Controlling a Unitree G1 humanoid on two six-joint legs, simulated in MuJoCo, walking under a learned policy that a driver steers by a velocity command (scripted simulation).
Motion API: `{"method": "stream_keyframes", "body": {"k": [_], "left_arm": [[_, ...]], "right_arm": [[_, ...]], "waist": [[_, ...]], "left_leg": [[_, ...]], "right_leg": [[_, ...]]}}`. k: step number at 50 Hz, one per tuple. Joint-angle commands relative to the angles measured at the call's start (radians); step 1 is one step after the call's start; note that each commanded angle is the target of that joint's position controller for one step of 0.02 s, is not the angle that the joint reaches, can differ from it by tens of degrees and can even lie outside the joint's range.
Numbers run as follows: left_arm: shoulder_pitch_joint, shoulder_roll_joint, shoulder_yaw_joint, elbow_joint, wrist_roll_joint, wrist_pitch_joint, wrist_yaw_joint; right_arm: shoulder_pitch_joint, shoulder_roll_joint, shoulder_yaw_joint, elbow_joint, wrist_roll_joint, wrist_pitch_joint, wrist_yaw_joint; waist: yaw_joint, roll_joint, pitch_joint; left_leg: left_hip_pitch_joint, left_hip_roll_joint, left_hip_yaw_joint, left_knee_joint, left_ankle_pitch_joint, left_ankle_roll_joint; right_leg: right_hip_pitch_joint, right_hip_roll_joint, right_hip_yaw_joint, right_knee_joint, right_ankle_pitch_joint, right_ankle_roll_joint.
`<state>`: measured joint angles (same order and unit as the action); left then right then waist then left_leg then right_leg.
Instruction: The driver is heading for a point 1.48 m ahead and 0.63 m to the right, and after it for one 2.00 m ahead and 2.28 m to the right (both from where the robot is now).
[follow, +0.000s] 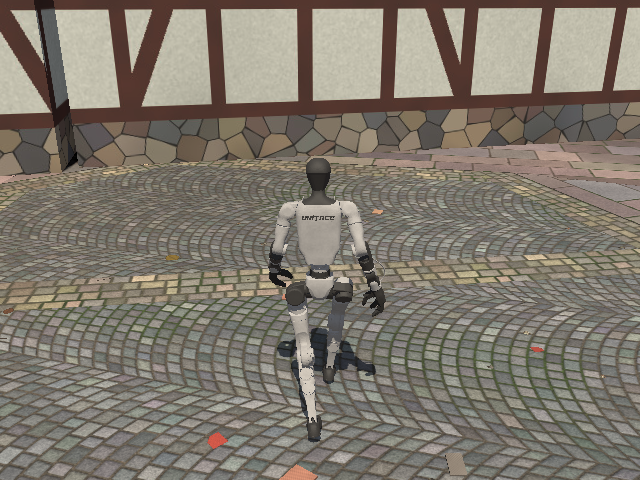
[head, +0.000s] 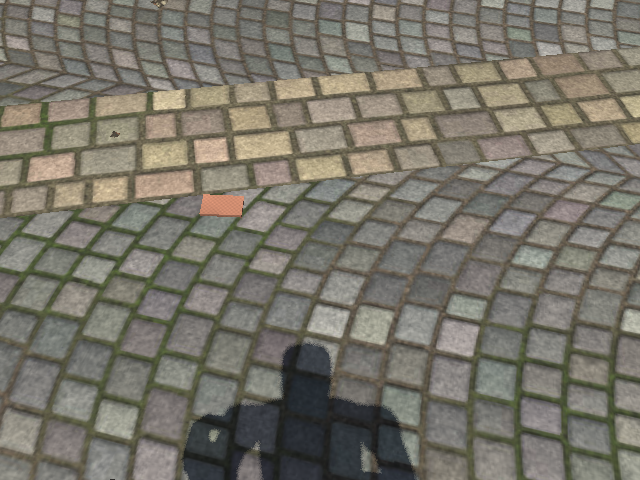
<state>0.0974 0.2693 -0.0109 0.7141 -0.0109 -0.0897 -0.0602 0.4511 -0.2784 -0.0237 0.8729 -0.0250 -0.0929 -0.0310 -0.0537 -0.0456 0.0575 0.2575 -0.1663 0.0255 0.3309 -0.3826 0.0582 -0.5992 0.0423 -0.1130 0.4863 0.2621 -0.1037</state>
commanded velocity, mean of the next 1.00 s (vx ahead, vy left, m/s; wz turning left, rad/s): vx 0.65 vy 0.00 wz -0.70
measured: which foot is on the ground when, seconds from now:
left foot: up 0.00-0.40, down 0.42-0.94, up 0.96-1.00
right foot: down 0.00-0.42, up 0.44-0.90, down 0.92-1.00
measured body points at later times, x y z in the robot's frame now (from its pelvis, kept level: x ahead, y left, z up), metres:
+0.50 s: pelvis +0.31 +0.03 +0.02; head +0.32 +0.03 +0.47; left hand +0.56 +0.25 -0.07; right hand +0.36 -0.28 -0.05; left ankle +0.42 +0.12 -0.71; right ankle +0.22 -0.04 -0.66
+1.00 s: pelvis +0.58 -0.20 +0.00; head +0.61 -0.21 +0.45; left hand +0.90 -0.21 -0.08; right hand +0.33 -0.29 -0.12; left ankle +0.49 +0.07 -0.60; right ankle +0.58 -0.29 -0.71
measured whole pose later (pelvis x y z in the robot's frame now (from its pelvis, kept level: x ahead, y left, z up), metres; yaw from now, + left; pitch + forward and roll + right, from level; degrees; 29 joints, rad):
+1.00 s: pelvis +0.58 -0.20 +0.00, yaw -44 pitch +3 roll -1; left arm 0.05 0.26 0.00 0.63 0.06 -0.05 -0.03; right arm 0.58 -0.21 0.01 0.95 0.00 -0.07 -0.01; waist -0.10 -0.02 0.02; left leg -0.12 0.06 0.02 1.11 -0.35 0.06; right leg -0.48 0.06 -0.11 0.67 -0.25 -0.11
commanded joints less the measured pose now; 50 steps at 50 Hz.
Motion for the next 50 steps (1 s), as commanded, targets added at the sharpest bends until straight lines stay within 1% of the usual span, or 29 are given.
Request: {"method": "stream_keyframes", "body": {"k": [1,2,3,4,5,7,8,10,12,14,17,19,20,21,22,23,24,25,28,32,37,41,43,45,46,47,48,49,50], "left_arm": [[0.547,0.227,0.077,0.117,-0.023,-0.029,0.023],[0.473,0.25,0.082,0.054,0.069,-0.054,0.023],[0.385,0.241,0.11,-0.016,0.057,-0.032,0.034],[0.302,0.218,0.108,-0.055,0.027,-0.02,0.048],[0.2,0.171,0.091,-0.074,-0.001,-0.004,0.051],[0.142,0.191,0.098,-0.106,0.008,0.005,0.058],[0.128,0.178,0.096,-0.107,0.004,0.012,0.057],[0.11,0.195,0.104,-0.103,-0.008,0.029,0.067],[0.14,0.236,0.124,-0.087,-0.013,0.063,0.085],[0.142,0.223,0.123,-0.084,-0.03,0.085,0.096],[0.147,0.188,0.115,-0.108,-0.03,0.09,0.095],[0.156,0.167,0.112,-0.113,-0.022,0.083,0.087],[0.161,0.143,0.105,-0.113,-0.021,0.08,0.08],[0.155,0.167,0.114,-0.111,0.073,0.079,0.05],[0.145,0.101,0.098,-0.155,0.043,0.069,0.039],[0.172,0.115,0.089,-0.165,0.042,0.063,0.034],[0.13,0.182,0.101,-0.144,0.058,0.07,0.033],[0.092,0.196,0.108,-0.142,0.066,0.072,0.022],[0.056,0.149,0.096,-0.157,0.072,0.086,-0.017],[0.009,0.131,0.084,-0.179,0.055,0.101,-0.025],[-0.115,0.099,0.062,-0.206,0.055,0.092,-0.03],[-0.248,0.068,0.032,-0.233,0.056,0.069,-0.048],[-0.241,0.055,0.019,-0.23,0.056,0.062,-0.037],[-0.037,0.1,0.039,-0.177,0.063,0.058,-0.008],[0.212,0.14,0.062,-0.103,0.063,0.049,0.014],[0.388,0.228,0.093,-0.049,0.081,0.047,0.039],[0.362,0.291,0.112,-0.055,0.075,0.043,0.051],[0.352,0.264,0.114,-0.061,0.067,0.048,0.059],[0.312,0.216,0.099,-0.014,0.066,0.039,0.061]], "right_arm": [[-0.221,-0.108,-0.022,-0.171,-0.073,0.021,-0.028],[-0.011,-0.03,0.006,-0.199,0.01,0.005,-0.012],[-0.089,-0.151,-0.002,-0.216,0.037,-0.015,0.004],[-0.18,-0.168,-0.007,-0.266,0.05,-0.026,0.011],[-0.232,-0.147,-0.003,-0.275,0.019,-0.026,0.019],[-0.2,-0.148,-0.005,-0.292,0.001,-0.006,0.028],[-0.187,-0.144,-0.006,-0.293,-0.003,0.001,0.024],[-0.238,-0.091,0.01,-0.309,-0.005,0.006,0.008],[-0.273,-0.076,0.012,-0.319,0.008,0.02,-0.005],[-0.33,-0.082,0.011,-0.337,0.026,0.034,-0.002],[-0.42,-0.109,0.0,-0.357,0.049,0.032,0.011],[-0.414,-0.139,-0.024,-0.348,0.054,0.007,0.016],[-0.364,-0.146,-0.038,-0.329,0.052,-0.005,0.015],[-0.256,-0.166,-0.019,-0.302,-0.042,0.007,0.007],[-0.143,-0.261,-0.048,-0.303,-0.061,0.012,-0.003],[-0.156,-0.298,-0.069,-0.283,-0.053,0.017,0.002],[-0.194,-0.224,-0.057,-0.295,-0.028,0.022,0.008],[-0.185,-0.187,-0.048,-0.284,-0.013,0.023,0.011],[-0.127,-0.172,-0.042,-0.233,-0.001,0.014,0.008],[-0.059,-0.14,-0.038,-0.191,0.0,-0.005,0.026],[0.046,-0.128,-0.031,-0.118,-0.013,-0.022,0.037],[0.141,-0.138,-0.025,-0.04,-0.011,-0.016,0.025],[0.152,-0.156,-0.022,0.001,-0.008,-0.008,0.013],[0.149,-0.213,-0.026,0.038,-0.006,0.008,-0.005],[0.104,-0.231,-0.026,0.038,0.007,0.012,-0.006],[0.085,-0.171,-0.011,0.001,0.014,0.004,0.005],[0.136,-0.034,0.015,-0.056,0.049,-0.008,0.03],[0.004,-0.171,-0.023,-0.076,0.045,-0.012,0.023],[-0.082,-0.146,-0.024,-0.103,0.048,-0.014,0.027]], "waist": [[0.259,-0.212,-0.254],[0.14,-0.23,-0.508],[0.204,-0.009,-0.557],[0.159,0.078,-0.397],[0.079,0.254,-0.233],[0.01,0.174,-0.074],[-0.005,0.149,-0.054],[-0.001,0.128,-0.058],[0.018,0.044,-0.178],[0.037,-0.016,-0.242],[0.086,-0.085,-0.165],[0.083,-0.108,-0.118],[0.058,-0.092,-0.116],[0.018,0.006,-0.113],[-0.029,0.225,-0.191],[0.003,0.328,-0.175],[0.01,0.166,-0.107],[0.004,0.084,-0.084],[0.002,0.149,-0.054],[-0.001,0.153,-0.032],[-0.031,0.153,0.064],[-0.065,0.134,0.112],[-0.033,0.162,0.076],[0.11,0.241,-0.077],[0.247,0.241,-0.196],[0.304,0.164,-0.334],[0.189,-0.132,-0.495],[0.24,0.047,-0.433],[0.196,0.059,-0.223]], "left_leg": [[-0.633,0.028,0.007,1.126,-0.006,-0.214],[-0.984,-0.001,-0.227,1.463,-0.303,-0.253],[-0.989,0.053,-0.287,1.395,-0.164,-0.211],[-1.016,0.097,-0.277,1.304,-0.123,-0.17],[-0.955,0.119,-0.204,1.192,-0.054,-0.113],[-0.883,0.137,-0.197,1.081,-0.078,-0.124],[-0.827,0.151,-0.189,0.95,-0.066,-0.135],[-0.723,0.116,-0.119,0.626,0.011,-0.162],[-0.619,0.068,-0.113,0.468,0.179,-0.178],[-0.589,0.067,-0.142,0.375,0.311,-0.179],[-0.611,0.105,-0.21,0.255,0.308,-0.156],[-0.554,0.126,-0.22,0.175,0.247,-0.116],[-0.451,0.15,-0.211,0.12,0.213,-0.087],[-0.315,0.23,-0.27,0.119,-0.024,-0.038],[-0.123,0.463,-0.646,-0.071,-0.441,0.049],[-0.113,0.569,-0.98,-0.193,-0.646,0.118],[-0.178,0.551,-0.88,-0.147,-0.582,0.104],[-0.24,0.494,-0.703,-0.115,-0.438,0.065],[-0.294,0.384,-0.389,-0.155,-0.156,0.015],[-0.28,0.385,-0.236,-0.178,0.012,0.008],[-0.315,0.369,-0.093,-0.24,0.182,0.011],[-0.211,0.387,0.01,-0.275,0.533,0.01],[-0.17,0.39,0.087,-0.18,1.037,0.006],[-0.16,0.446,0.097,0.127,1.521,0.025],[-0.288,0.44,0.094,0.387,1.445,0.034],[-0.549,0.382,0.082,0.726,0.966,0.043],[-0.931,0.19,0.004,1.11,-0.058,0.015],[-1.02,0.2,-0.116,1.182,0.018,0.048],[-1.056,0.237,-0.111,1.128,0.109,0.05]], "right_leg": [[0.904,-0.108,0.218,0.053,0.4,-0.063],[1.258,-0.383,0.749,0.111,0.485,-0.321],[1.177,-0.369,0.787,-0.001,0.296,-0.324],[1.006,-0.319,0.738,-0.071,0.064,-0.309],[0.733,-0.248,0.68,-0.173,-0.047,-0.254],[0.417,-0.206,0.629,-0.228,0.115,-0.285],[0.309,-0.147,0.545,-0.223,0.151,-0.263],[0.172,-0.04,0.436,-0.19,0.237,-0.206],[0.193,-0.014,0.431,-0.128,0.266,-0.14],[0.225,-0.005,0.469,-0.118,-0.069,-0.096],[0.253,-0.043,0.626,-0.135,-0.71,-0.087],[0.253,-0.064,0.688,-0.076,-0.842,-0.083],[0.209,-0.05,0.673,-0.01,-0.889,-0.069],[0.047,0.036,0.587,0.152,-0.942,-0.023],[-0.126,0.152,0.382,0.408,-1.011,0.03],[-0.269,0.124,0.268,0.604,-0.881,0.042],[-0.297,0.032,0.244,0.697,-0.752,0.045],[-0.268,0.003,0.232,0.705,-0.673,0.05],[-0.248,-0.061,0.198,0.742,-0.535,0.067],[-0.325,-0.08,0.205,0.789,-0.416,0.077],[-0.301,-0.047,0.184,0.561,-0.309,0.065],[-0.212,-0.026,0.028,0.294,-0.36,0.004],[-0.044,0.028,-0.054,0.186,-0.446,-0.042],[0.26,0.092,-0.049,0.164,-0.565,-0.088],[0.576,0.061,0.03,0.075,-0.504,-0.124],[0.909,-0.139,0.253,0.063,-0.717,-0.143],[1.175,-0.469,0.814,-0.056,-0.976,-0.196],[1.051,-0.465,0.841,-0.156,-0.895,-0.166],[0.88,-0.408,0.639,-0.176,-0.723,-0.141]]}}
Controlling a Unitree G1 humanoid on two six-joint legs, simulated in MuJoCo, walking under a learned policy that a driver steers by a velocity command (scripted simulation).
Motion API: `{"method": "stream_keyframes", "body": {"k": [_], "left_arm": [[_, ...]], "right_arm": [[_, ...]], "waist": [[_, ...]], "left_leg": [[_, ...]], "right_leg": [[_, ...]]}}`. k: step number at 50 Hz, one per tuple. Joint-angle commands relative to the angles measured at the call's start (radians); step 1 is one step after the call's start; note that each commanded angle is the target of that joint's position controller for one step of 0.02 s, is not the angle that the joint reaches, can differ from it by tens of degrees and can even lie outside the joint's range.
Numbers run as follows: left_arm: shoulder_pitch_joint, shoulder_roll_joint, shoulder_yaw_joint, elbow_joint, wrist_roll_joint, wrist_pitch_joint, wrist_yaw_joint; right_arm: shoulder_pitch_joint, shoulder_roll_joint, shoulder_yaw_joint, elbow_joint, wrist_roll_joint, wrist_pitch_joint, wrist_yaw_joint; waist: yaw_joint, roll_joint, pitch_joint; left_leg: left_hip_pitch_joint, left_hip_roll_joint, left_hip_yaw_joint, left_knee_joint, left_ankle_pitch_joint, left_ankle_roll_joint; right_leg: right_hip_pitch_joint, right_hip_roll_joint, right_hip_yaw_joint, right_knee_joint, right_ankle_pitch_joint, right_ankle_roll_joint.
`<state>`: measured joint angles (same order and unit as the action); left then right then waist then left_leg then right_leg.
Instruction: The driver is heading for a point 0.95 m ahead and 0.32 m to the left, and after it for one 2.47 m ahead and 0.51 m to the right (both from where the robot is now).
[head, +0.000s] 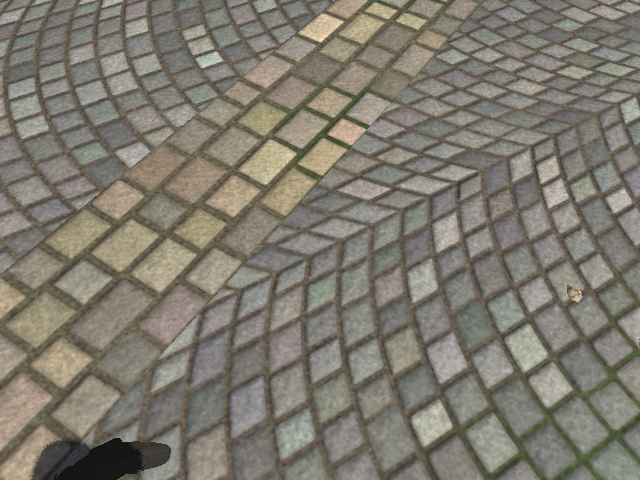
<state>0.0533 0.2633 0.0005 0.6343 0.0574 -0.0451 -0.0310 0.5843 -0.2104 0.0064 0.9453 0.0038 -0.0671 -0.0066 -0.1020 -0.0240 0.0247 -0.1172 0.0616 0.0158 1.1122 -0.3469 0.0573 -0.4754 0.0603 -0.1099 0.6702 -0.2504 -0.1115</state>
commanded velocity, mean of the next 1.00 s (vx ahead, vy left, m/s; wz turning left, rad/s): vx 0.54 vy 0.00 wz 0.63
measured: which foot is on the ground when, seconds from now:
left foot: up 0.00-0.34, down 0.36-0.74, up 0.76-1.00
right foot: down 0.00-0.36, up 0.38-0.72, down 0.74-1.00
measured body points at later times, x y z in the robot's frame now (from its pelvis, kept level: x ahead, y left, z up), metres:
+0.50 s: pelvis +0.44 +0.06 +0.00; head +0.48 +0.06 +0.45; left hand +0.50 +0.34 -0.10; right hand +0.61 -0.18 -0.13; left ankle +0.51 +0.09 -0.71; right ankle +0.38 -0.13 -0.57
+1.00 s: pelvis +0.68 +0.08 +0.02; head +0.71 +0.11 +0.47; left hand +0.60 +0.36 -0.09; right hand +1.00 +0.02 -0.07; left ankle +0.59 +0.17 -0.67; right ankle +0.83 +0.08 -0.71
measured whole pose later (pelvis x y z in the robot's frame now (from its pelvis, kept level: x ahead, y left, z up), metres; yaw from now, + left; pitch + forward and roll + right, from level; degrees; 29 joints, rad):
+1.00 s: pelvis +0.68 +0.08 +0.02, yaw +43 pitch +1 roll +0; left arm 0.19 0.23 0.03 0.67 0.01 -0.01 0.02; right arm 0.10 -0.28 -0.04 0.64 0.01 0.05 -0.03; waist 0.04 0.01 0.07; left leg -0.44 -0.03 -0.09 0.94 -0.46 -0.07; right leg -0.39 0.06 0.06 0.43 -0.05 -0.03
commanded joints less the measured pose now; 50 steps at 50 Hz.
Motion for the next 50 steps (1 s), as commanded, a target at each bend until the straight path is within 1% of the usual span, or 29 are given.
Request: {"method": "stream_keyframes", "body": {"k": [1,4,6,10,14,16,17,18,19,20,21,22,23,24,25,27,28,30,33,36,37,38,39,40,41,42,45,47,50], "left_arm": [[0.337,0.16,0.075,0.09,-0.002,-0.021,0.025],[0.265,0.073,0.054,0.113,-0.027,-0.051,0.029],[0.268,0.052,0.051,0.146,-0.045,-0.068,0.023],[0.277,0.036,0.043,0.179,-0.039,-0.094,0.016],[0.328,0.118,0.05,0.203,-0.054,-0.099,0.051],[0.302,0.198,0.07,0.185,-0.042,-0.072,0.081],[0.268,0.226,0.078,0.151,-0.042,-0.058,0.089],[0.214,0.244,0.084,0.131,-0.038,-0.046,0.085],[0.201,0.17,0.073,0.152,-0.043,-0.041,0.059],[0.316,0.042,0.036,0.075,-0.035,-0.051,0.055],[0.278,0.08,0.025,0.012,-0.042,-0.06,0.058],[0.229,0.109,0.019,0.008,-0.033,-0.072,0.058],[0.17,0.133,0.041,-0.039,-0.092,-0.107,0.048],[0.171,0.151,0.049,-0.023,-0.087,-0.105,0.049],[0.195,0.161,0.059,-0.022,-0.073,-0.089,0.052],[0.159,0.156,0.065,-0.049,-0.04,-0.07,0.064],[0.101,0.114,0.055,-0.072,-0.026,-0.068,0.068],[0.048,0.049,0.038,-0.094,-0.037,-0.057,0.073],[-0.01,0.064,0.05,-0.121,-0.073,-0.045,0.064],[0.055,0.107,0.076,-0.087,-0.061,-0.058,0.05],[0.143,0.117,0.081,-0.057,-0.039,-0.067,0.051],[0.179,0.136,0.077,-0.063,-0.022,-0.067,0.057],[0.188,0.183,0.081,-0.059,0.003,-0.063,0.055],[0.096,0.168,0.092,-0.099,-0.019,-0.055,0.054],[0.056,0.105,0.076,-0.124,-0.03,-0.04,0.057],[0.058,0.086,0.06,-0.116,-0.03,-0.02,0.057],[0.052,0.101,0.058,-0.074,-0.037,0.012,0.052],[0.065,0.109,0.065,-0.053,-0.038,0.02,0.049],[0.098,0.128,0.075,-0.028,-0.05,0.03,0.048]], "right_arm": [[-0.209,-0.17,-0.047,-0.158,0.015,-0.034,0.009],[-0.119,-0.098,-0.04,-0.1,-0.021,0.03,0.038],[-0.199,-0.085,-0.048,-0.113,-0.024,0.052,0.048],[-0.398,-0.065,-0.035,-0.2,-0.01,0.041,0.063],[-0.462,-0.08,-0.027,-0.231,-0.018,0.031,0.089],[-0.308,-0.147,-0.047,-0.186,-0.015,0.04,0.085],[-0.141,-0.181,-0.064,-0.126,-0.015,0.043,0.078],[0.051,-0.227,-0.087,-0.083,-0.037,0.039,0.061],[0.046,-0.257,-0.109,-0.071,-0.022,0.038,0.029],[-0.023,-0.372,-0.13,-0.09,-0.044,0.044,0.022],[-0.05,-0.419,-0.155,-0.136,-0.028,0.049,0.016],[-0.127,-0.372,-0.15,-0.166,-0.019,0.052,0.005],[-0.245,-0.236,-0.109,-0.247,0.015,0.011,0.029],[-0.341,-0.209,-0.096,-0.265,0.024,-0.01,0.04],[-0.389,-0.229,-0.102,-0.292,0.017,-0.019,0.036],[-0.432,-0.233,-0.104,-0.311,0.023,-0.017,0.019],[-0.42,-0.244,-0.11,-0.306,0.023,-0.007,0.003],[-0.372,-0.257,-0.124,-0.29,0.03,0.036,-0.03],[-0.316,-0.238,-0.128,-0.277,0.042,0.084,-0.052],[-0.355,-0.164,-0.113,-0.305,0.022,0.088,-0.055],[-0.361,-0.127,-0.1,-0.319,0.012,0.084,-0.049],[-0.335,-0.049,-0.071,-0.344,-0.015,0.084,-0.046],[-0.122,-0.081,-0.068,-0.352,0.009,0.076,-0.022],[-0.114,-0.204,-0.09,-0.308,0.017,0.083,-0.011],[-0.258,-0.267,-0.107,-0.307,0.017,0.101,-0.014],[-0.347,-0.258,-0.106,-0.324,0.01,0.117,-0.026],[-0.379,-0.162,-0.074,-0.351,0.007,0.122,-0.025],[-0.37,-0.122,-0.059,-0.343,0.002,0.107,-0.026],[-0.391,-0.137,-0.057,-0.327,0.0,0.105,-0.024]], "waist": [[0.19,0.075,-0.045],[0.083,-0.037,0.025],[0.069,-0.018,0.095],[0.065,-0.055,0.149],[0.052,-0.021,0.109],[-0.041,-0.079,-0.022],[-0.105,-0.055,-0.111],[-0.194,-0.046,-0.142],[-0.17,0.093,-0.111],[0.01,0.286,-0.167],[-0.019,0.16,-0.379],[0.015,0.017,-0.246],[0.068,-0.07,-0.143],[0.131,-0.115,-0.053],[0.171,-0.106,-0.012],[0.19,-0.103,0.036],[0.171,-0.089,0.036],[0.123,-0.005,-0.072],[0.075,0.103,-0.159],[0.112,0.167,-0.162],[0.143,0.138,-0.223],[0.132,-0.045,-0.304],[0.019,-0.27,-0.404],[0.037,-0.175,-0.412],[0.092,-0.063,-0.305],[0.106,0.012,-0.249],[0.078,-0.04,-0.109],[0.081,-0.095,-0.144],[0.108,-0.142,-0.174]], "left_leg": [[-0.62,0.046,-0.105,0.253,0.099,0.05],[-0.527,0.085,-0.091,0.185,0.118,0.022],[-0.616,0.085,-0.072,0.163,0.168,0.02],[-0.6,0.045,0.047,-0.074,0.39,0.04],[-0.408,-0.068,0.195,-0.353,0.529,0.095],[-0.206,-0.152,0.217,-0.368,0.433,0.117],[-0.037,-0.218,0.211,-0.352,0.37,0.131],[0.161,-0.182,0.106,-0.453,0.372,0.181],[0.257,-0.104,-0.02,-0.549,0.446,0.223],[0.483,0.114,-0.361,-0.409,1.07,0.362],[0.566,0.195,-0.649,-0.602,0.78,0.472],[0.408,0.192,-0.678,-0.733,0.577,0.422],[0.229,0.157,-0.709,-0.827,0.355,0.38],[0.044,0.141,-0.645,-0.851,0.407,0.355],[-0.092,0.104,-0.572,-0.866,0.502,0.342],[-0.314,-0.019,-0.383,-0.857,0.664,0.278],[-0.354,-0.087,-0.316,-0.813,0.79,0.247],[-0.323,-0.168,-0.25,-0.722,0.843,0.156],[-0.252,-0.178,-0.331,-0.642,0.588,0.058],[-0.144,-0.168,-0.375,-0.478,0.391,0.026],[-0.116,-0.191,-0.326,-0.303,0.341,-0.007],[-0.284,-0.258,-0.249,-0.041,-0.23,-0.043],[-0.479,-0.283,-0.28,0.233,-0.425,-0.084],[-0.523,-0.195,-0.285,0.347,-0.299,-0.117],[-0.53,-0.162,-0.235,0.374,-0.219,-0.138],[-0.518,-0.15,-0.198,0.347,-0.156,-0.145],[-0.383,-0.125,-0.106,0.064,-0.121,-0.137],[-0.292,-0.114,-0.062,-0.116,-0.148,-0.135],[-0.215,-0.082,-0.069,-0.304,-0.07,-0.113]], "right_leg": [[0.562,-0.379,0.487,-0.392,0.032,-0.087],[0.354,-0.299,0.279,-0.519,-0.025,-0.047],[0.341,-0.245,0.124,-0.559,0.123,0.005],[0.287,-0.17,-0.107,-0.59,0.52,0.058],[0.42,-0.211,-0.181,-0.507,1.1,0.104],[0.504,-0.246,-0.162,-0.273,1.407,0.119],[0.474,-0.246,-0.16,-0.007,1.56,0.124],[0.344,-0.271,-0.122,0.311,1.369,0.132],[0.188,-0.094,-0.118,0.73,0.339,0.139],[-0.192,0.019,-0.01,1.099,-0.358,0.181],[-0.305,0.017,0.174,1.144,-0.289,0.158],[-0.327,-0.035,0.205,1.034,-0.217,0.133],[-0.288,-0.021,0.268,0.94,-0.218,0.119],[-0.244,-0.061,0.269,0.864,-0.19,0.132],[-0.167,-0.09,0.273,0.771,-0.177,0.152],[-0.025,-0.103,0.219,0.474,-0.131,0.188],[0.009,-0.067,0.173,0.342,-0.074,0.205],[0.1,0.018,0.136,0.087,0.105,0.224],[0.181,0.087,0.152,-0.13,0.295,0.233],[0.242,0.031,0.204,-0.28,0.457,0.197],[0.357,-0.042,0.228,-0.318,0.564,0.155],[0.582,-0.257,0.454,-0.237,0.947,0.056],[0.745,-0.554,0.881,-0.217,0.983,-0.204],[0.677,-0.544,0.945,-0.254,0.641,-0.252],[0.576,-0.428,0.749,-0.263,0.444,-0.193],[0.464,-0.348,0.635,-0.285,0.32,-0.134],[0.219,-0.197,0.429,-0.358,0.255,-0.059],[0.224,-0.187,0.384,-0.366,0.356,-0.08],[0.264,-0.233,0.415,-0.367,0.273,-0.113]]}}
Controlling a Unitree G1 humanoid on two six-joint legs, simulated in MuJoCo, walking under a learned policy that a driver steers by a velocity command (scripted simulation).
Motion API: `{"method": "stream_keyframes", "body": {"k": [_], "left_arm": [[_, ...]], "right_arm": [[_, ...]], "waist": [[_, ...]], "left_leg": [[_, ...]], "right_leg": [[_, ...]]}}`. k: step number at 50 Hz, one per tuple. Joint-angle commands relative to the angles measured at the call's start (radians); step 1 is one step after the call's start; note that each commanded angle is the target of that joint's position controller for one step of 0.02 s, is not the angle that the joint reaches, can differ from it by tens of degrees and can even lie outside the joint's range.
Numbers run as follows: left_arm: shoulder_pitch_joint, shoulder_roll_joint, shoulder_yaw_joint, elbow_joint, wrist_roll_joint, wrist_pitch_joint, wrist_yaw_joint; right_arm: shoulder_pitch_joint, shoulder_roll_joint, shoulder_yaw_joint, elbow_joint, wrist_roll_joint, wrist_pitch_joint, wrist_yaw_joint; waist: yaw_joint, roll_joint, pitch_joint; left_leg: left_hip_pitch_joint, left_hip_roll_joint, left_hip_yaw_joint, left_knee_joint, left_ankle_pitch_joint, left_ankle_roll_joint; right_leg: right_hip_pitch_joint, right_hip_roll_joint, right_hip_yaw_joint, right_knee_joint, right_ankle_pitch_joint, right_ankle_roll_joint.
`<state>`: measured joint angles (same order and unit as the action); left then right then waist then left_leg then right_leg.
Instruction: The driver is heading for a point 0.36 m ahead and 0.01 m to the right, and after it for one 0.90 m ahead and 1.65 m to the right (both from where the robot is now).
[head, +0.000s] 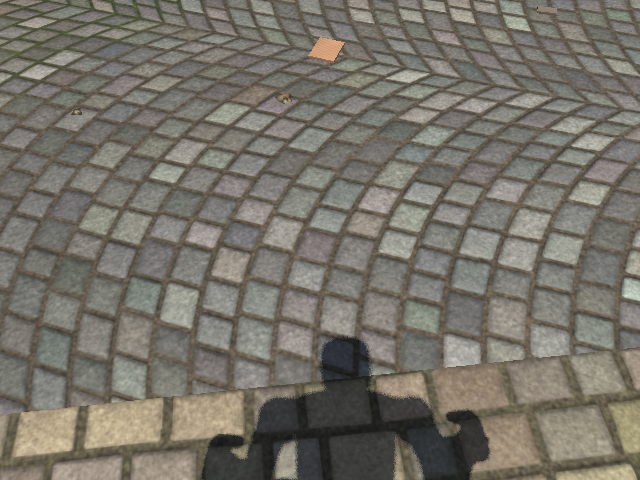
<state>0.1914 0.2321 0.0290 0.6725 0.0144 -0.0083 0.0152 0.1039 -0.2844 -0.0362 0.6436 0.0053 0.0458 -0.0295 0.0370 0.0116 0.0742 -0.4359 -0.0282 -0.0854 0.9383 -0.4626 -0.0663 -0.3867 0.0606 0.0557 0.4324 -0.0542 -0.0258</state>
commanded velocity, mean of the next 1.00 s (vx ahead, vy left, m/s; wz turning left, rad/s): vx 0.15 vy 0.00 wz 0.00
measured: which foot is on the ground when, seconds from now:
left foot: up 0.00-0.10, down 0.12-0.96, up 0.98-1.00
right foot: down 0.00-0.68, up 0.70-0.94, down 0.96-1.00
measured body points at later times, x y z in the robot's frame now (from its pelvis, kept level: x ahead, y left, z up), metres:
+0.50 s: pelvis +0.05 +0.02 +0.00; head +0.06 +0.02 +0.45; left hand +0.17 +0.27 -0.12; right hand +0.17 -0.22 -0.12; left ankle +0.02 +0.12 -0.73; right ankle +0.11 -0.10 -0.73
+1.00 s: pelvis +0.18 -0.05 -0.01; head +0.21 -0.07 +0.43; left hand +0.37 +0.21 -0.10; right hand +0.18 -0.34 -0.14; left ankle +0.03 +0.11 -0.69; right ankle +0.25 -0.16 -0.73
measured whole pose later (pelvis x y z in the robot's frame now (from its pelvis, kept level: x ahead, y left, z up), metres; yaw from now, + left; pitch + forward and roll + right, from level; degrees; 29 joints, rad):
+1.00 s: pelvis +0.18 -0.05 -0.01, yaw -3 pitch +2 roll +1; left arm 0.12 0.31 0.07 0.78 -0.02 -0.07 -0.04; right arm 0.39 -0.30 -0.07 0.82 0.00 -0.05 -0.03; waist -0.04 0.02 0.03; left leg -0.15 0.03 -0.05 0.84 -0.51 -0.06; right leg -0.47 0.02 -0.02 0.65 -0.22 -0.04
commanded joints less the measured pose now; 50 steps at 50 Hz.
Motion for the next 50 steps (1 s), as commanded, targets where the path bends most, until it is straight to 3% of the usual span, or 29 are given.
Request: {"method": "stream_keyframes", "body": {"k": [1,3,5,6,7,8,9,11,15,21,29,31,32,33,34,35,36,37,39,41,43,45,47,48,49,50], "left_arm": [[-0.033,0.162,0.047,-0.062,-0.008,-0.004,0.002],[-0.036,0.158,0.043,-0.055,-0.013,0.005,0.004],[0.012,0.138,0.036,-0.031,-0.017,0.006,0.006],[0.032,0.124,0.03,-0.024,-0.008,0.0,0.004],[0.031,0.092,0.026,-0.042,-0.002,-0.01,0.001],[-0.016,0.099,0.028,-0.04,0.008,-0.016,0.001],[-0.027,0.089,0.029,-0.038,0.01,-0.017,-0.001],[-0.002,0.091,0.032,-0.014,0.018,-0.014,0.002],[0.013,0.096,0.036,0.01,0.002,-0.018,0.0],[0.007,0.083,0.034,0.038,-0.001,-0.02,0.005],[-0.01,0.081,0.037,0.073,-0.008,-0.005,0.018],[-0.016,0.081,0.038,0.085,-0.009,-0.001,0.021],[0.016,0.065,0.035,0.11,-0.01,0.002,0.019],[0.008,0.085,0.044,0.115,-0.023,0.002,0.016],[-0.058,0.093,0.046,0.086,-0.038,-0.011,0.01],[-0.138,0.092,0.043,0.049,-0.063,-0.035,0.001],[-0.2,0.107,0.045,0.024,-0.074,-0.061,-0.005],[-0.196,0.112,0.048,0.024,-0.072,-0.081,-0.013],[-0.185,0.102,0.042,0.036,-0.056,-0.108,-0.031],[-0.203,0.081,0.033,0.043,-0.041,-0.115,-0.045],[-0.177,0.062,0.02,0.063,-0.035,-0.101,-0.059],[-0.108,0.091,0.029,0.081,-0.037,-0.083,-0.064],[0.046,0.178,0.069,0.113,-0.036,-0.063,-0.056],[0.159,0.243,0.093,0.123,-0.038,-0.056,-0.047],[0.22,0.406,0.119,0.104,-0.021,-0.055,-0.044],[0.193,0.328,0.097,0.08,-0.027,-0.059,-0.045]], "right_arm": [[0.087,-0.075,-0.018,-0.021,0.0,-0.006,0.001],[0.101,-0.07,-0.02,-0.007,-0.002,-0.005,0.01],[0.101,-0.067,-0.021,-0.004,-0.018,-0.008,0.018],[0.099,-0.095,-0.023,-0.018,-0.035,-0.012,0.016],[0.083,-0.128,-0.031,-0.003,-0.048,-0.016,0.018],[0.048,-0.061,-0.013,-0.013,-0.051,-0.029,0.023],[0.013,-0.027,0.0,-0.011,-0.052,-0.042,0.023],[0.028,-0.038,-0.003,0.006,-0.038,-0.06,0.022],[0.091,-0.038,-0.002,0.032,-0.026,-0.07,0.014],[0.132,-0.028,-0.006,0.055,-0.016,-0.077,0.011],[0.158,-0.016,-0.011,0.09,-0.012,-0.074,0.01],[0.163,-0.016,-0.013,0.1,-0.011,-0.074,0.008],[0.211,-0.014,-0.015,0.125,-0.009,-0.071,0.007],[0.243,-0.059,-0.032,0.133,0.002,-0.067,0.007],[0.28,-0.107,-0.045,0.134,0.009,-0.073,0.008],[0.286,-0.156,-0.06,0.132,0.019,-0.088,0.004],[0.289,-0.163,-0.063,0.138,0.016,-0.109,-0.001],[0.292,-0.14,-0.057,0.141,0.01,-0.128,-0.002],[0.283,-0.111,-0.053,0.139,0.013,-0.14,0.006],[0.271,-0.117,-0.056,0.13,0.021,-0.133,0.016],[0.262,-0.132,-0.061,0.133,0.009,-0.123,0.021],[0.27,-0.151,-0.068,0.141,0.008,-0.114,0.022],[0.242,-0.146,-0.065,0.119,0.007,-0.107,0.012],[0.231,-0.118,-0.055,0.088,-0.011,-0.104,-0.001],[0.286,-0.013,-0.022,0.02,-0.033,-0.119,-0.008],[0.285,-0.056,-0.025,0.028,-0.005,-0.142,-0.002]], "waist": [[-0.027,-0.183,-0.218],[-0.044,-0.177,-0.19],[-0.05,-0.151,-0.161],[-0.045,-0.087,-0.155],[-0.007,0.106,-0.136],[-0.022,0.13,-0.105],[-0.006,0.134,-0.081],[-0.005,0.115,-0.063],[-0.011,0.033,-0.029],[-0.024,-0.015,-0.086],[-0.028,-0.01,-0.111],[-0.029,-0.007,-0.108],[-0.035,0.014,-0.147],[-0.054,0.056,-0.096],[-0.088,0.114,-0.006],[-0.109,0.176,0.092],[-0.129,0.169,0.16],[-0.117,0.123,0.157],[-0.111,0.071,0.081],[-0.117,0.084,0.021],[-0.11,0.116,0.018],[-0.072,0.111,-0.008],[0.019,0.084,-0.111],[0.072,-0.01,-0.183],[0.031,-0.353,-0.303],[0.043,-0.292,-0.354]], "left_leg": [[0.123,0.012,0.031,-0.18,0.076,0.022],[0.198,0.007,0.046,-0.329,0.166,0.058],[0.306,0.01,0.048,-0.462,0.233,0.11],[0.355,0.097,-0.042,-0.493,0.243,0.15],[0.23,0.178,-0.144,-0.538,0.118,0.21],[0.104,0.202,-0.19,-0.62,-0.001,0.228],[0.053,0.18,-0.179,-0.629,-0.055,0.2],[0.028,0.138,-0.135,-0.612,-0.054,0.154],[0.04,0.096,-0.091,-0.572,0.012,0.129],[0.113,0.075,-0.059,-0.514,0.219,0.129],[0.15,0.058,-0.033,-0.494,0.345,0.12],[0.154,0.057,-0.031,-0.496,0.355,0.119],[0.174,0.051,-0.033,-0.532,0.142,0.132],[0.169,0.074,-0.093,-0.583,-0.159,0.179],[0.201,0.176,-0.257,-0.686,-0.418,0.249],[0.231,0.316,-0.449,-0.81,-0.533,0.325],[0.275,0.391,-0.556,-0.857,-0.451,0.373],[0.392,0.406,-0.552,-0.845,-0.343,0.377],[0.525,0.364,-0.423,-0.803,-0.141,0.329],[0.451,0.274,-0.253,-0.799,-0.008,0.278],[0.339,0.212,-0.087,-0.777,0.166,0.247],[0.267,0.205,-0.009,-0.693,0.348,0.209],[0.242,0.151,0.095,-0.41,0.678,0.131],[0.104,0.11,0.151,-0.136,0.599,0.062],[-0.214,-0.078,0.142,0.275,-0.034,-0.03],[-0.302,-0.044,-0.033,0.418,-0.146,-0.01]], "right_leg": [[0.169,-0.243,0.262,-0.134,-0.002,-0.201],[0.109,-0.236,0.261,-0.138,-0.173,-0.179],[0.011,-0.199,0.228,-0.132,-0.34,-0.109],[-0.057,-0.169,0.184,-0.077,-0.395,-0.053],[-0.037,-0.069,0.038,-0.006,-0.365,0.004],[0.067,-0.05,0.002,0.055,-0.26,0.042],[0.127,-0.06,0.01,0.05,-0.186,0.05],[0.177,-0.067,0.02,0.038,-0.127,0.049],[0.168,-0.083,0.046,0.019,-0.144,0.014],[0.198,-0.09,0.053,0.042,-0.02,0.01],[0.226,-0.095,0.057,0.071,0.069,-0.003],[0.229,-0.094,0.057,0.073,0.074,-0.004],[0.236,-0.06,0.019,0.089,-0.126,-0.004],[0.143,-0.012,-0.03,0.153,-0.404,-0.005],[-0.039,0.0,-0.061,0.231,-0.493,-0.004],[-0.206,-0.028,-0.075,0.331,-0.416,-0.016],[-0.347,-0.091,-0.004,0.421,-0.405,-0.034],[-0.472,-0.13,0.026,0.468,-0.381,-0.047],[-0.517,-0.169,0.022,0.418,-0.306,-0.049],[-0.329,-0.138,-0.05,0.286,-0.229,-0.022],[-0.131,-0.09,-0.125,0.206,-0.154,0.003],[0.049,-0.051,-0.152,0.169,-0.043,-0.008],[0.24,0.005,-0.165,0.15,-0.047,-0.048],[0.409,-0.071,-0.015,0.126,0.006,-0.097],[0.629,-0.385,0.59,-0.046,0.004,-0.316],[0.656,-0.412,0.76,-0.168,-0.083,-0.344]]}}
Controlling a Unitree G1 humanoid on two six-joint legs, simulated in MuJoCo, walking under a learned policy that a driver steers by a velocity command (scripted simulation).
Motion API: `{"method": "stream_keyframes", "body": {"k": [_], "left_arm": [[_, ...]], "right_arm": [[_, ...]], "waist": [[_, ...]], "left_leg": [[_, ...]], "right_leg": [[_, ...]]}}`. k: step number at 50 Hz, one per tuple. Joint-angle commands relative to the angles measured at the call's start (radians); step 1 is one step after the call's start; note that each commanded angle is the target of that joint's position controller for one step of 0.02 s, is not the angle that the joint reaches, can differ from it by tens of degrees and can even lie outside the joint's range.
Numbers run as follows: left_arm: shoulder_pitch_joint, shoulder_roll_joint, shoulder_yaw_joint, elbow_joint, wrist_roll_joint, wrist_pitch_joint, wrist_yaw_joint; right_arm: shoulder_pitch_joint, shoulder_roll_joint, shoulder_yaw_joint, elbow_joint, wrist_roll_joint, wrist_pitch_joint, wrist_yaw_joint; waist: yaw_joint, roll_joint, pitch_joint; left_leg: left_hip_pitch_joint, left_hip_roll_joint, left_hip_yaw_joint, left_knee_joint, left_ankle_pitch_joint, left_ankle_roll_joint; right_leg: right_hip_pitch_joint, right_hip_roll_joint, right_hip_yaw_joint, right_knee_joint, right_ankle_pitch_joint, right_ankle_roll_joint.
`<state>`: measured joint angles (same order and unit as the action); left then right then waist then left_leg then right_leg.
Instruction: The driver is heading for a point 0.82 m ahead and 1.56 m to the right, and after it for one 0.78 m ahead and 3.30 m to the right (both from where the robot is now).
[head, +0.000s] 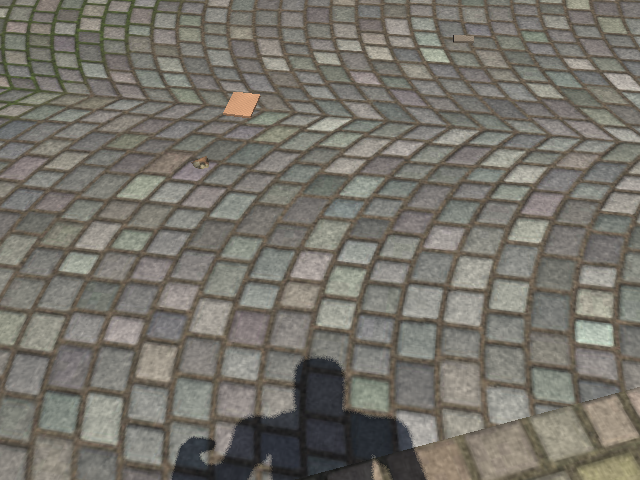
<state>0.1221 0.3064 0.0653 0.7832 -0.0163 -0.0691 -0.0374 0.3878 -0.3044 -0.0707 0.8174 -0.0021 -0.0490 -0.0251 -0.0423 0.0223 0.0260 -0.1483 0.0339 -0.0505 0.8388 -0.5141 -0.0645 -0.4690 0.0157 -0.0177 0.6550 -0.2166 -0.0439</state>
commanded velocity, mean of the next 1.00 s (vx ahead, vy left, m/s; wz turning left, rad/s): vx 0.06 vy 0.00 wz -0.88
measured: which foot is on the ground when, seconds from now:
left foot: up 0.00-0.40, down 0.42-0.86, up 0.88-1.00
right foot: down 0.00-0.40, up 0.42-0.84, down 0.86-1.00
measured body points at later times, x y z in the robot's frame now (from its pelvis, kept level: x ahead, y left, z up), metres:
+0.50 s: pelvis +0.14 +0.00 +0.02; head +0.18 +0.00 +0.46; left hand +0.40 +0.21 -0.08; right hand +0.21 -0.33 -0.05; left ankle +0.26 +0.07 -0.72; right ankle +0.06 -0.09 -0.67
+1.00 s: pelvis +0.14 -0.06 +0.02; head +0.15 -0.12 +0.46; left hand +0.48 -0.01 -0.05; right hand +0.01 -0.37 -0.09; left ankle +0.26 +0.06 -0.64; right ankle +0.08 -0.13 -0.72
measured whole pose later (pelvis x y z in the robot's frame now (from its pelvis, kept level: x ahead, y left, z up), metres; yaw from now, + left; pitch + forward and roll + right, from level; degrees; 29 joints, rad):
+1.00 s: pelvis +0.14 -0.06 +0.02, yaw -55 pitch +3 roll +2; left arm 0.20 0.33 0.09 0.59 -0.01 0.04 0.00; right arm 0.09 -0.33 -0.11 0.67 -0.01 0.00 -0.03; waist 0.00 0.04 0.08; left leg -0.54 0.03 -0.02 1.11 -0.44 -0.05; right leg -0.36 0.02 0.05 0.55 -0.24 -0.04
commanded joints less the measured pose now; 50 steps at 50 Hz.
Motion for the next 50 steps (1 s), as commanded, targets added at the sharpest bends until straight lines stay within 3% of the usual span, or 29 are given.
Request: {"method": "stream_keyframes", "body": {"k": [1,2,3,5,8,11,13,18,20,21,22,23,24,25,26,28,30,32,36,40,42,43,44,45,46,47,48,49,50], "left_arm": [[0.207,0.201,0.047,-0.049,0.007,-0.003,0.011],[0.156,0.172,0.04,-0.07,0.001,0.0,0.015],[0.106,0.162,0.036,-0.091,0.002,0.009,0.019],[0.051,0.154,0.035,-0.125,0.02,0.022,0.031],[0.051,0.176,0.048,-0.141,0.012,0.039,0.052],[0.061,0.184,0.056,-0.148,-0.012,0.069,0.074],[0.065,0.179,0.057,-0.155,-0.016,0.087,0.085],[0.051,0.169,0.063,-0.19,-0.015,0.111,0.095],[0.022,0.139,0.054,-0.214,-0.021,0.114,0.092],[0.111,0.066,0.034,-0.206,-0.011,0.117,0.087],[0.189,0.061,0.031,-0.227,-0.012,0.114,0.081],[0.206,0.156,0.052,-0.217,-0.002,0.105,0.071],[0.173,0.208,0.07,-0.197,-0.012,0.108,0.067],[0.16,0.209,0.076,-0.185,-0.015,0.119,0.069],[0.157,0.198,0.075,-0.184,-0.012,0.129,0.071],[0.139,0.14,0.056,-0.205,-0.015,0.134,0.062],[0.085,0.106,0.043,-0.237,-0.017,0.129,0.056],[0.05,0.099,0.039,-0.258,-0.012,0.125,0.049],[0.04,0.085,0.035,-0.265,-0.006,0.128,0.033],[0.04,0.101,0.05,-0.268,-0.01,0.152,0.016],[0.088,0.102,0.064,-0.254,-0.013,0.159,0.014],[0.156,0.136,0.084,-0.229,-0.009,0.157,0.026],[0.23,0.277,0.125,-0.232,-0.01,0.149,0.046],[0.166,0.348,0.123,-0.275,0.027,0.118,0.045],[0.168,0.283,0.113,-0.276,0.038,0.09,0.031],[0.15,0.254,0.099,-0.259,0.027,0.073,0.035],[0.101,0.217,0.088,-0.259,0.002,0.073,0.043],[0.053,0.192,0.077,-0.269,-0.012,0.081,0.052],[0.03,0.184,0.07,-0.279,-0.007,0.086,0.061]], "right_arm": [[-0.066,-0.096,-0.001,-0.162,0.033,-0.06,0.002],[-0.114,-0.11,-0.004,-0.167,0.025,-0.064,0.001],[-0.135,-0.117,-0.01,-0.172,-0.001,-0.061,-0.005],[-0.122,-0.112,-0.017,-0.18,-0.019,-0.041,-0.005],[-0.147,-0.074,-0.005,-0.194,-0.021,-0.02,-0.013],[-0.219,-0.066,0.002,-0.215,-0.014,-0.004,-0.013],[-0.28,-0.069,0.003,-0.232,-0.005,0.001,-0.008],[-0.316,-0.103,-0.013,-0.241,0.004,-0.023,0.004],[-0.256,-0.121,-0.028,-0.219,0.008,-0.036,0.006],[-0.247,-0.158,-0.036,-0.225,-0.005,-0.029,-0.001],[-0.268,-0.189,-0.039,-0.237,-0.04,-0.009,-0.005],[-0.258,-0.143,-0.037,-0.242,-0.037,-0.003,-0.005],[-0.283,-0.097,-0.026,-0.258,-0.029,0.001,-0.011],[-0.311,-0.08,-0.022,-0.264,-0.024,0.01,-0.017],[-0.329,-0.078,-0.02,-0.269,-0.018,0.018,-0.024],[-0.324,-0.086,-0.019,-0.261,-0.022,0.027,-0.033],[-0.285,-0.098,-0.026,-0.245,-0.029,0.033,-0.037],[-0.259,-0.116,-0.036,-0.232,-0.028,0.037,-0.035],[-0.292,-0.156,-0.056,-0.222,-0.017,0.04,-0.017],[-0.299,-0.173,-0.07,-0.204,0.013,0.03,0.012],[-0.299,-0.157,-0.071,-0.19,0.032,0.029,0.018],[-0.247,-0.117,-0.064,-0.165,0.031,0.03,0.024],[-0.23,-0.069,-0.05,-0.186,-0.002,0.033,0.03],[-0.303,-0.043,-0.035,-0.264,-0.029,0.029,0.019],[-0.385,-0.101,-0.047,-0.271,-0.02,0.028,0.008],[-0.405,-0.102,-0.049,-0.275,-0.004,0.024,0.0],[-0.376,-0.111,-0.054,-0.254,-0.009,0.024,-0.01],[-0.355,-0.123,-0.058,-0.248,-0.017,0.025,-0.015],[-0.34,-0.12,-0.058,-0.239,-0.019,0.024,-0.011]], "waist": [[0.119,-0.22,-0.19],[0.103,-0.107,-0.132],[0.075,-0.051,-0.09],[0.02,-0.073,-0.081],[0.005,-0.085,-0.106],[0.017,-0.104,-0.142],[0.031,-0.122,-0.127],[0.035,-0.181,-0.116],[0.004,-0.17,-0.127],[0.053,-0.014,-0.21],[0.119,0.232,-0.207],[0.102,0.236,-0.208],[0.081,0.15,-0.162],[0.082,0.09,-0.125],[0.08,0.076,-0.107],[0.068,0.099,-0.069],[0.034,0.125,-0.08],[0.014,0.121,-0.104],[0.021,0.122,-0.124],[0.032,0.138,-0.116],[0.071,0.113,-0.124],[0.09,0.036,-0.126],[0.093,-0.267,-0.103],[0.066,-0.379,-0.158],[0.132,-0.233,-0.189],[0.104,-0.201,-0.147],[0.071,-0.138,-0.127],[0.046,-0.148,-0.12],[0.032,-0.159,-0.132]], "left_leg": [[-0.664,-0.059,-0.069,0.543,-0.032,0.023],[-0.642,-0.015,-0.06,0.493,0.046,0.044],[-0.59,0.01,-0.059,0.412,0.097,0.047],[-0.451,0.013,-0.052,0.297,0.135,0.042],[-0.407,-0.051,-0.034,0.117,0.202,0.002],[-0.376,-0.097,-0.063,-0.019,0.309,-0.024],[-0.372,-0.117,-0.086,-0.094,0.342,-0.028],[-0.267,-0.128,-0.125,-0.311,0.334,-0.014],[-0.094,-0.068,-0.109,-0.509,0.497,0.02],[0.096,0.133,-0.26,-0.506,0.572,0.103],[0.192,0.322,-0.523,-0.506,0.723,0.263],[0.177,0.389,-0.598,-0.515,0.659,0.328],[0.123,0.328,-0.468,-0.507,0.594,0.308],[0.069,0.261,-0.347,-0.502,0.517,0.27],[0.028,0.228,-0.276,-0.507,0.486,0.253],[-0.032,0.185,-0.148,-0.542,0.522,0.257],[0.019,0.2,-0.094,-0.556,0.558,0.281],[0.072,0.238,-0.069,-0.556,0.589,0.302],[0.042,0.268,0.039,-0.549,0.595,0.288],[0.035,0.297,0.115,-0.494,0.57,0.239],[0.009,0.287,0.169,-0.383,0.51,0.171],[-0.086,0.237,0.218,-0.253,0.43,0.109],[-0.384,0.113,0.298,0.08,0.03,0.006],[-0.625,-0.013,0.119,0.309,-0.179,-0.035],[-0.642,-0.011,0.006,0.396,-0.126,-0.013],[-0.646,-0.005,-0.028,0.383,-0.033,0.017],[-0.641,0.012,-0.043,0.345,0.048,0.025],[-0.608,0.01,-0.049,0.307,0.1,0.023],[-0.553,-0.009,-0.043,0.302,0.141,0.016]], "right_leg": [[0.658,-0.34,0.71,-0.368,0.065,-0.292],[0.547,-0.288,0.59,-0.351,0.117,-0.254],[0.428,-0.253,0.512,-0.349,0.225,-0.229],[0.267,-0.194,0.419,-0.363,0.4,-0.216],[0.205,-0.147,0.368,-0.331,0.55,-0.215],[0.2,-0.118,0.408,-0.305,0.414,-0.174],[0.197,-0.099,0.453,-0.295,0.293,-0.15],[0.256,-0.072,0.572,-0.216,0.288,-0.104],[0.222,-0.012,0.562,-0.122,0.19,-0.057],[0.128,0.065,0.458,0.071,-0.183,-0.013],[-0.082,0.183,0.289,0.233,-0.502,0.036],[-0.158,0.087,0.249,0.424,-0.446,0.081],[-0.169,0.046,0.225,0.499,-0.359,0.107],[-0.171,0.021,0.201,0.542,-0.285,0.126],[-0.173,0.004,0.171,0.591,-0.229,0.139],[-0.172,-0.026,0.091,0.59,-0.167,0.153],[-0.199,-0.059,0.058,0.527,-0.144,0.162],[-0.202,-0.092,0.053,0.462,-0.143,0.164],[-0.077,-0.115,0.012,0.294,-0.104,0.137],[0.054,-0.093,-0.049,0.099,-0.098,0.082],[0.179,-0.054,-0.077,-0.081,-0.013,0.032],[0.317,-0.033,-0.035,-0.174,0.083,-0.01],[0.511,-0.245,0.304,-0.261,0.495,-0.115],[0.523,-0.392,0.614,-0.267,0.546,-0.314],[0.508,-0.368,0.561,-0.306,0.433,-0.317],[0.477,-0.317,0.5,-0.313,0.358,-0.265],[0.457,-0.272,0.447,-0.302,0.314,-0.212],[0.416,-0.25,0.415,-0.294,0.335,-0.189],[0.376,-0.223,0.393,-0.287,0.383,-0.182]]}}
